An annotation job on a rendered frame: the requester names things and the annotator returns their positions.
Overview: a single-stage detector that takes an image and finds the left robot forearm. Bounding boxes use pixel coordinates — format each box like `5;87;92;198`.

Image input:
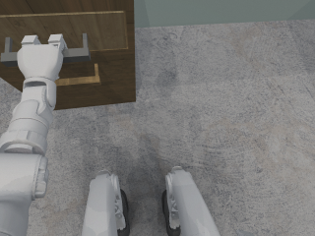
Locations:
0;77;57;157

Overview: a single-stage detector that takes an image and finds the left robot foot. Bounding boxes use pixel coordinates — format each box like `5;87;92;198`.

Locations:
117;189;130;236

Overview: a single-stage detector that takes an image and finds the handle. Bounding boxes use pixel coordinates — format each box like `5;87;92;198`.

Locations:
54;76;101;89
0;32;91;67

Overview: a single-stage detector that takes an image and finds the cabinet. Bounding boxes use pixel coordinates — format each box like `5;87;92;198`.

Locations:
0;0;136;111

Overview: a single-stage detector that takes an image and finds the drawer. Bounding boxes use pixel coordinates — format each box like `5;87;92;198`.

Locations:
0;11;127;56

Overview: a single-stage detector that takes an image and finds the robot left upper arm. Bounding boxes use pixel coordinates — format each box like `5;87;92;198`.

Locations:
0;152;49;236

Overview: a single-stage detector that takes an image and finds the left robot thigh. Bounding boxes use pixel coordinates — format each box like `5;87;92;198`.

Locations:
81;173;121;236

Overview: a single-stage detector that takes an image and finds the left robot hand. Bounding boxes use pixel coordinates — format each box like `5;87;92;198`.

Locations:
17;33;68;82

